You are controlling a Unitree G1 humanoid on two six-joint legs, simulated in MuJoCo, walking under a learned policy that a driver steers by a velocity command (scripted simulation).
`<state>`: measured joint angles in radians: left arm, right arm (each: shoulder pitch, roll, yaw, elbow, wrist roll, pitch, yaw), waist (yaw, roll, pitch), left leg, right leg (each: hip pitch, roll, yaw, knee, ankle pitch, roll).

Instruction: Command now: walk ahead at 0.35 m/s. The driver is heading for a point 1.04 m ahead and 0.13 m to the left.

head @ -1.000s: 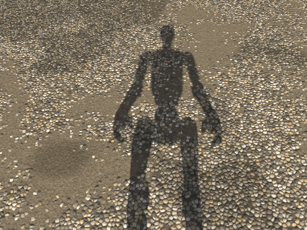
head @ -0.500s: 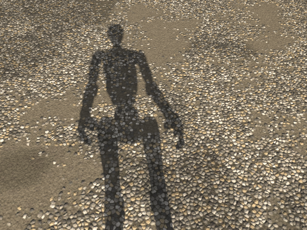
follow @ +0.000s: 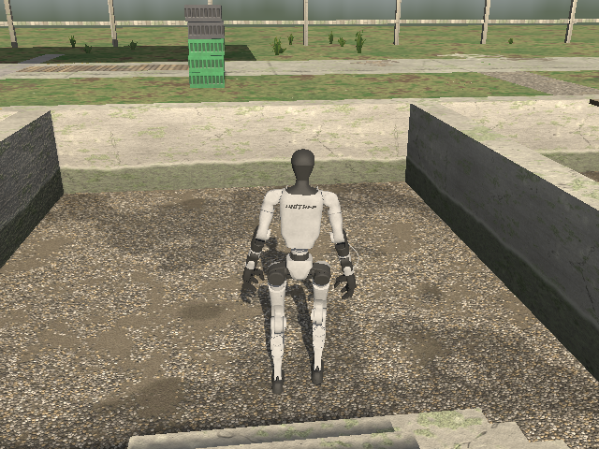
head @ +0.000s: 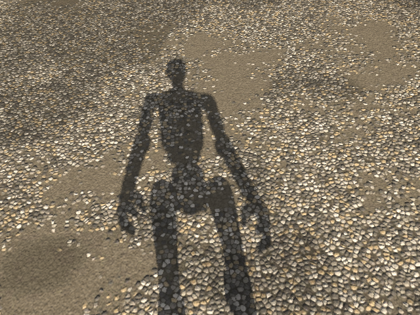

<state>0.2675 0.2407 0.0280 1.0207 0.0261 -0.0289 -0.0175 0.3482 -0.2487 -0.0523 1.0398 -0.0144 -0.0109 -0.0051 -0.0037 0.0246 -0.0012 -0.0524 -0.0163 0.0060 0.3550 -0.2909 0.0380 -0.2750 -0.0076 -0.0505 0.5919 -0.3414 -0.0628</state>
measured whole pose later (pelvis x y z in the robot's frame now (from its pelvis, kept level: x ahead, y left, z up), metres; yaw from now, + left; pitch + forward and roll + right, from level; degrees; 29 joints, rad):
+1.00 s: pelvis +0.51 -0.01 -0.01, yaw +0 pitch +1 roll +1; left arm -0.01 0.19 0.02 0.89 0.02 -0.04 -0.03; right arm 0.47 -0.17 -0.02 1.07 -0.02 -0.09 -0.01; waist -0.08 -0.03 0.06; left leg 0.12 -0.09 0.07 0.18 -0.31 0.08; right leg -0.57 -0.05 -0.08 0.60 -0.04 -0.06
